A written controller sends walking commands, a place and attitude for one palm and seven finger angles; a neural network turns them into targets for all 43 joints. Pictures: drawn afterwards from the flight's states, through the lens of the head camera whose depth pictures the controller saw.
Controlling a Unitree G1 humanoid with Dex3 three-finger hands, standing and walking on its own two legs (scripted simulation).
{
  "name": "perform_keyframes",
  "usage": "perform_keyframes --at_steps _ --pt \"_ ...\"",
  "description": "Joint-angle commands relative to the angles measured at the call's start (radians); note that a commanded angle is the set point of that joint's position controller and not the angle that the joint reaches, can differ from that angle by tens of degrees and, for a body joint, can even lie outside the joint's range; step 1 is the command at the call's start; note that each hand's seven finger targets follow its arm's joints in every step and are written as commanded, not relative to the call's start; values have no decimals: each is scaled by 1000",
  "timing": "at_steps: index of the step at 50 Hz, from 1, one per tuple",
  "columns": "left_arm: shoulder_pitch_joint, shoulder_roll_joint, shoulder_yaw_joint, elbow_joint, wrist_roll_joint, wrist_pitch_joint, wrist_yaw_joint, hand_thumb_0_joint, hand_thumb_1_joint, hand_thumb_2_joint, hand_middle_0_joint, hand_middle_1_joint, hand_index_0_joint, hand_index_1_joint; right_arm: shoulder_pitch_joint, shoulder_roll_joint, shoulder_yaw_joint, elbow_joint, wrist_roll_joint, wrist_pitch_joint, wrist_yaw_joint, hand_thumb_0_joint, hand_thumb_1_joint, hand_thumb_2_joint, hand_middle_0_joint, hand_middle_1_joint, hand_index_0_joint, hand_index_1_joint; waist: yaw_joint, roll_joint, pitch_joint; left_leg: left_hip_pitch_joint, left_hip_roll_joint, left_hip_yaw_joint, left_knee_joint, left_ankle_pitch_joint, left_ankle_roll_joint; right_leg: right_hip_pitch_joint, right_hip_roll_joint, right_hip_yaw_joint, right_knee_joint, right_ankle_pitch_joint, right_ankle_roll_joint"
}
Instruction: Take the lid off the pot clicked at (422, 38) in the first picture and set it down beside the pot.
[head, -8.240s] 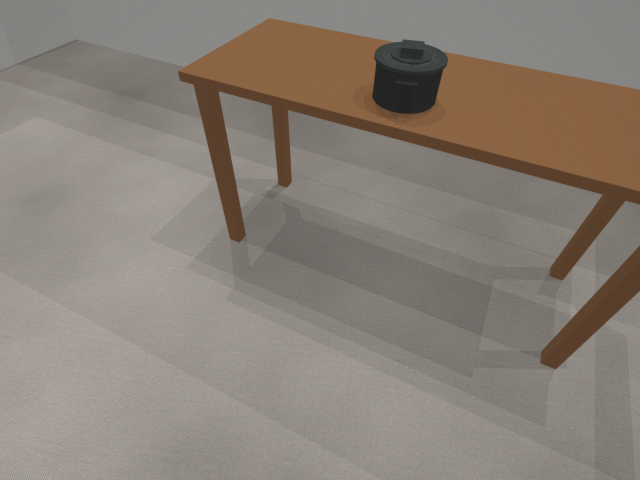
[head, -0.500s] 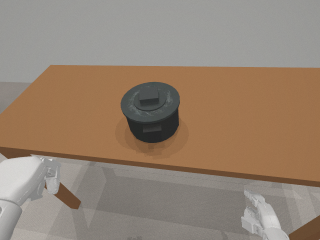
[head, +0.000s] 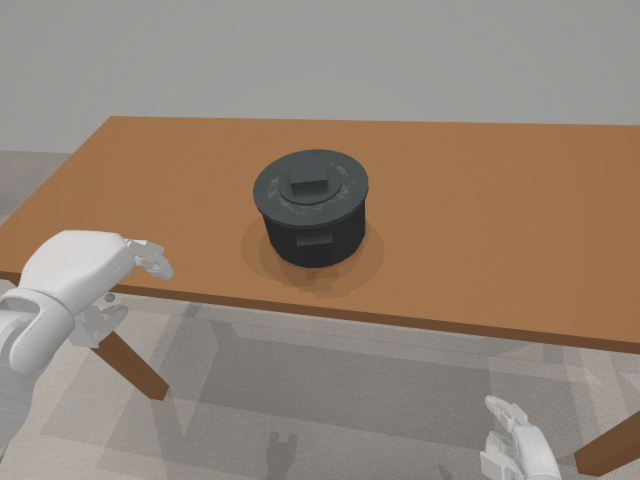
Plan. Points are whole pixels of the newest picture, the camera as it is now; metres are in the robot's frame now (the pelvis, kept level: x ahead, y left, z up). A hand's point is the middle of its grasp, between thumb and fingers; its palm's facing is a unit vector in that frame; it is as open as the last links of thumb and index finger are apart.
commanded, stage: reach forward and open the fingers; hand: left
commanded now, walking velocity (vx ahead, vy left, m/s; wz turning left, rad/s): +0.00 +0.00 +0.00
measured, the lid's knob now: (308, 173) +0.52 +0.08 +0.11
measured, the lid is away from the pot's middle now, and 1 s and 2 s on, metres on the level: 0.00 0.00 0.00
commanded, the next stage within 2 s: move the open hand above the knob in 0.30 s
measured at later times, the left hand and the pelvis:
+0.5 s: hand (133, 242) +0.31 +0.24 +0.18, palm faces -0.12 +0.01 -0.99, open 10.3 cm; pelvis -0.01 +0.00 +0.00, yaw +0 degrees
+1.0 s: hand (199, 208) +0.37 +0.18 +0.17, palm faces -0.19 +0.01 -0.98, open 10.3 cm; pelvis +0.01 -0.01 +0.00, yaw +0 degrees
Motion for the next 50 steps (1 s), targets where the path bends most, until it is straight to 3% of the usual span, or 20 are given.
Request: perform_keyframes --at_steps 1,4,8,12,16,18,19,21,23,25,28,30,33,35,38,41,43,46,48,50 --pt "-280 256 158 -113 3 25 21 0 -339 1452 -815 -81 -815 -81 -159 -104 -34 -183 2 -55 -3 0 -900 -900 200 300 200 300 10 -43 -182 7 3 16 -89 145 14 98 47 -57 -43 -3 -42" --pt "-361 270 150 -162 10 33 8 0 -340 1456 -816 -81 -816 -81 -176 -100 -28 -192 1 -55 6 0 -900 -900 200 300 200 300 9 -13 -238 21 -1 11 -88 166 13 123 49 -56 -27 15 -48" --pt "-349 271 159 -41 20 73 -1 0 -344 1466 -818 -81 -818 -81 -153 -112 -34 -192 14 -51 10 0 -900 -900 200 300 200 300 1 -56 -165 4 7 9 -75 130 11 76 63 -51 -20 -6 -53" --pt "-498 252 97 -90 27 79 -23 0 -349 1479 -820 -81 -820 -81 -173 -104 -27 -193 10 -47 4 0 -900 -900 200 300 200 300 -2 -34 -210 10 2 11 -91 133 13 93 51 -54 -23 -4 -48" --pt "-537 271 104 -24 33 93 -43 0 -353 1490 -822 -81 -822 -81 -166 -110 -27 -188 12 -45 3 0 -900 -900 200 300 200 300 -5 -49 -205 -4 0 17 -84 113 15 85 50 -52 -23 -18 -49" --pt "-573 309 136 -87 37 91 -42 0 -354 1494 -822 -81 -822 -81 -168 -108 -28 -205 17 -55 10 0 -900 -900 200 300 200 300 -4 -40 -260 38 -4 13 -47 179 17 105 58 -40 4 50 -57" --pt "-639 279 91 -85 36 91 -54 0 -355 1495 -823 -81 -823 -81 -183 -102 -20 -197 10 -47 7 0 -900 -900 200 300 200 300 -7 -13 -289 31 -8 16 -70 175 16 119 52 -49 -5 37 -54" --pt "-598 232 55 38 43 123 -61 0 -355 1497 -823 -81 -823 -81 -167 -105 -23 -181 13 -46 6 0 -900 -900 200 300 200 300 -10 -40 -216 3 -8 17 -66 159 14 82 52 -52 -7 32 -52" --pt "-582 239 68 41 47 140 -68 0 -355 1497 -823 -81 -823 -81 -155 -114 -28 -192 25 -44 17 0 -900 -900 200 300 200 300 -14 -76 -226 15 -7 21 -41 178 14 82 60 -45 9 63 -57" --pt "-679 171 -22 -5 41 137 -83 0 -355 1497 -823 -81 -823 -81 -177 -103 -23 -198 25 -36 17 0 -900 -900 200 300 200 300 -22 -63 -234 8 -11 21 -61 148 16 85 49 -56 -1 35 -50" --pt "-710 266 53 13 66 147 -77 0 -355 1497 -823 -81 -823 -81 -164 -115 -26 -196 23 -41 15 0 -900 -900 200 300 200 300 -20 -77 -275 30 -13 20 -33 163 21 97 57 -40 16 62 -57" --pt "-823 245 12 33 75 149 -86 0 -355 1497 -823 -81 -823 -81 -174 -105 -20 -182 19 -34 8 0 -900 -900 200 300 200 300 -24 -54 -290 19 -18 20 -48 177 19 118 46 -47 14 69 -55" --pt "-785 272 50 82 78 167 -89 0 -355 1497 -823 -81 -823 -81 -156 -114 -27 -183 23 -34 19 0 -900 -900 200 300 200 300 -18 -86 -320 36 -20 21 -15 232 22 131 52 -34 36 144 -60" --pt "-813 187 -31 104 70 175 -108 0 -355 1497 -823 -81 -823 -81 -164 -103 -24 -181 23 -24 20 0 -900 -900 200 300 200 300 -24 -102 -299 11 -24 28 -32 224 23 135 41 -46 28 150 -54" --pt "-787 222 4 95 76 183 -114 0 -355 1497 -823 -81 -823 -81 -160 -113 -30 -190 28 -21 32 0 -900 -900 200 300 200 300 -22 -112 -322 22 -24 34 -7 242 26 140 46 -33 45 185 -58" --pt "-848 150 -74 132 81 195 -125 0 -355 1497 -823 -81 -823 -81 -164 -105 -26 -180 27 -11 29 0 -900 -900 200 300 200 300 -33 -121 -287 8 -27 35 -25 227 27 119 43 -46 35 166 -52" --pt "-886 236 -9 162 90 197 -116 0 -355 1497 -823 -81 -823 -81 -152 -121 -30 -179 32 -10 28 0 -900 -900 200 300 200 300 -34 -133 -292 6 -22 34 -15 194 28 117 46 -33 40 140 -56" --pt "-980 175 -75 123 95 197 -120 0 -355 1497 -823 -81 -823 -81 -170 -100 -26 -183 29 -8 26 0 -900 -900 200 300 200 300 -31 -73 -342 32 -33 32 -24 233 29 143 38 -36 48 169 -59" --pt "-937 200 -36 108 91 192 -113 0 -355 1497 -823 -81 -823 -81 -161 -102 -32 -190 29 -17 35 0 -900 -900 200 300 200 300 -26 -98 -387 58 -30 28 3 281 32 157 43 -28 65 221 -63" --pt "-976 101 -133 190 96 212 -121 0 -355 1497 -823 -81 -823 -81 -158 -95 -25 -173 32 0 33 0 -900 -900 200 300 200 300 -44 -121 -311 22 -27 34 -23 233 25 119 41 -46 48 175 -56"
